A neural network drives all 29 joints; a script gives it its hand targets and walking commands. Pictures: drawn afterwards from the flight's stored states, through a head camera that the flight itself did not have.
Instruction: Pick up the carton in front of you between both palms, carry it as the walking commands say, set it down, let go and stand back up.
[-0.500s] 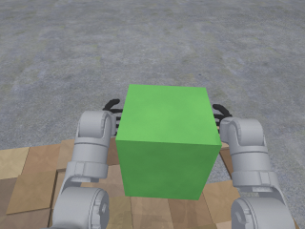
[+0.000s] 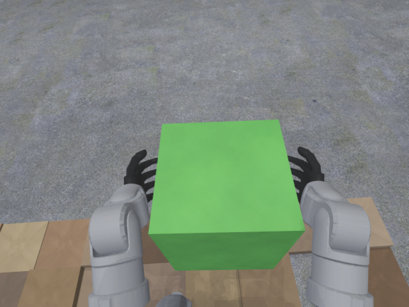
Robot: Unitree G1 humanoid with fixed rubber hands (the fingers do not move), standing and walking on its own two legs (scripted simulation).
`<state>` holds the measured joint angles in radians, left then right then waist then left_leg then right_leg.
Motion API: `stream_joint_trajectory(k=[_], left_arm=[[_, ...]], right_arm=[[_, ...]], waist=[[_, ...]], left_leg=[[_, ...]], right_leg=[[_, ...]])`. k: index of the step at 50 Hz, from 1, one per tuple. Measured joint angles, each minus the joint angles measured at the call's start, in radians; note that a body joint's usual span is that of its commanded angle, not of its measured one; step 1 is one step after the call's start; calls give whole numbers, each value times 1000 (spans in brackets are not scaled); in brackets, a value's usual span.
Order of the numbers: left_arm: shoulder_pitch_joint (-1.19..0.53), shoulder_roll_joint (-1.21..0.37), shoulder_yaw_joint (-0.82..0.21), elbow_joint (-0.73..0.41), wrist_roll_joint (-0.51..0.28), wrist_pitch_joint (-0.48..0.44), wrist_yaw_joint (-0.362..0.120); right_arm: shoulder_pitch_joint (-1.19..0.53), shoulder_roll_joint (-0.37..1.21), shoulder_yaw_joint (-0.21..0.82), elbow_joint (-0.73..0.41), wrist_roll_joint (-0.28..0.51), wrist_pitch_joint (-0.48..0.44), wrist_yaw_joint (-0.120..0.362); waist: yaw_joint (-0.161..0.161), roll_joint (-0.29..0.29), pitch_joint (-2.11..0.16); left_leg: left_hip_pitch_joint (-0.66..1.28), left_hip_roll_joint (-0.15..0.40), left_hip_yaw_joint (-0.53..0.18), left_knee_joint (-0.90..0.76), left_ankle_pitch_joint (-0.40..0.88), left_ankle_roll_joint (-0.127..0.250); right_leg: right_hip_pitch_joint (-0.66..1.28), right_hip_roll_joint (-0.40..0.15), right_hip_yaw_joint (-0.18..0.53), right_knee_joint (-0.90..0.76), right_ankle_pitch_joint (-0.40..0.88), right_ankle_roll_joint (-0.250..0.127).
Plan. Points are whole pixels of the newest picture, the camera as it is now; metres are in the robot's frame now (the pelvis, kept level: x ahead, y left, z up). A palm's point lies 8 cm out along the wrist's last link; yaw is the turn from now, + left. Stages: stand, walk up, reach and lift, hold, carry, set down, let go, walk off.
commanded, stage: carry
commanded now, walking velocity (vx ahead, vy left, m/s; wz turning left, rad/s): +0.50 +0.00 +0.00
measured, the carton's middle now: (222, 202) +0.33 +0.01 +0.00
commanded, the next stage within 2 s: none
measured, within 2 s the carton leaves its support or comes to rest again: neither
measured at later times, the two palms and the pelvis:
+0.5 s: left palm (159, 52) +0.68 +0.17 +0.10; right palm (283, 56) +0.65 -0.13 +0.10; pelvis +0.33 +0.05 -0.02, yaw -3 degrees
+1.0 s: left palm out of the picture +1.02 +0.20 +0.09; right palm out of the picture +1.04 -0.10 +0.09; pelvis +0.67 +0.03 -0.01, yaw -1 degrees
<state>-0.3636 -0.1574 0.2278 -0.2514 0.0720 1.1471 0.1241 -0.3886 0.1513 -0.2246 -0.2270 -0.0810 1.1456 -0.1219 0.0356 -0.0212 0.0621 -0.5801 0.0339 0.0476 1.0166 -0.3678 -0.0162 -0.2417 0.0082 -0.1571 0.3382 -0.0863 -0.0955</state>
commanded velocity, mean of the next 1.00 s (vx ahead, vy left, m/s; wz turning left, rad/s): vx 0.50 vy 0.00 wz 0.00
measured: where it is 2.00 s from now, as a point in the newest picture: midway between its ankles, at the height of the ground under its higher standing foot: (219, 116)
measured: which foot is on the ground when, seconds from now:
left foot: up 0.00-0.22, down 0.24-0.80, up 0.82-1.00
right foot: down 0.00-0.24, up 0.26-0.72, down 0.74-1.00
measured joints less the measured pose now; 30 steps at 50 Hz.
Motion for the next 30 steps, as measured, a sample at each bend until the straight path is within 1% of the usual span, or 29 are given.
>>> stream_joint_trajectory(k=[2, 4, 6, 8, 10, 11, 12, 13, 14, 15, 16, 17, 18, 21, 26, 28, 30], left_arm=[[51, -13, -7, -58, -1, -8, -12], [79, -2, -34, -80, -2, -8, -20], [90, 2, -51, -85, 0, -1, -25], [93, 4, -58, -83, 2, 10, -27], [89, 11, -59, -78, 5, 26, -28], [82, 20, -60, -70, 7, 36, -28], [66, 37, -61, -55, 7, 46, -29], [40, 59, -63, -24, 4, 55, -29], [13, 79, -62, 9, 1, 66, -29], [-11, 94, -64, 42, 0, 79, -28], [-34, 103, -64, 74, 1, 93, -27], [-57, 106, -65, 104, 3, 105, -26], [-79, 107, -65, 130, 8, 114, -24], [-141, 109, -62, 201, 21, 123, -19], [-217, 127, -49, 309, 27, 100, -16], [-235, 136, -44, 344, 22, 91, -15], [-250, 146, -41, 366, 14, 86, -14]], right_arm=[[60, 22, 18, -66, -11, -10, 6], [101, 9, 53, -103, -18, -9, 9], [125, 1, 66, -126, -21, 2, 9], [133, -1, 68, -136, -25, 19, 9], [121, -1, 67, -124, -29, 35, 9], [105, -6, 69, -109, -31, 46, 9], [85, -10, 72, -83, -33, 50, 9], [60, -18, 75, -48, -36, 51, 8], [29, -30, 79, -8, -33, 59, 3], [3, -44, 84, 31, -28, 70, -3], [-18, -58, 85, 63, -20, 82, -6], [-33, -74, 85, 90, -11, 93, -8], [-48, -88, 83, 113, 0, 100, -8], [-102, -123, 72, 188, 28, 102, -8], [-199, -150, 52, 331, 46, 68, -9], [-223, -152, 48, 373, 45, 56, -9], [-239, -150, 46, 396, 41, 48, -9]], waist=[[2, 1, -18], [3, 9, -42], [4, 20, -75], [8, 26, -108], [1, 26, -137], [-8, 30, -148], [-22, 21, -159], [-40, -1, -162], [-53, -9, -161], [-66, -8, -158], [-77, -4, -154], [-85, -1, -149], [-90, 2, -145], [-94, 6, -138], [-84, 13, -155], [-78, 15, -161], [-72, 11, -159]], left_leg=[[-42, 8, 10, -113, 67, -7], [-61, 9, 28, -233, 171, -8], [-55, 3, 58, -359, 289, 1], [-25, -12, 96, -465, 386, 20], [36, -35, 132, -539, 434, 39], [83, -44, 147, -572, 444, 43], [110, -56, 148, -556, 380, 52], [101, -70, 153, -495, 311, 65], [96, -74, 158, -450, 256, 99], [102, -76, 160, -432, 219, 132], [116, -78, 159, -430, 198, 154], [133, -78, 157, -438, 186, 163], [152, -79, 154, -449, 177, 164], [208, -82, 149, -482, 148, 162], [289, -87, 133, -521, 87, 161], [328, -84, 122, -540, 63, 153], [368, -80, 113, -561, 68, 143]], right_leg=[[63, -6, 7, -33, -27, 5], [131, -9, 13, -56, -64, 8], [199, -7, 18, -69, -110, 11], [266, -6, 29, -65, -169, 20], [320, -10, 43, -10, -251, 37], [329, -10, 48, 66, -300, 46], [306, -23, 53, 193, -346, 54], [237, -33, 83, 384, -369, 63], [145, -24, 119, 588, -372, 62], [53, -11, 141, 761, -366, 56], [-31, -4, 148, 887, -351, 50], [-109, -3, 149, 969, -329, 45], [-180, -8, 147, 1014, -307, 41], [-359, -42, 140, 1028, -258, 42], [-567, -100, 133, 990, -178, 63], [-606, -111, 126, 929, -146, 68], [-609, -111, 118, 803, -113, 70]])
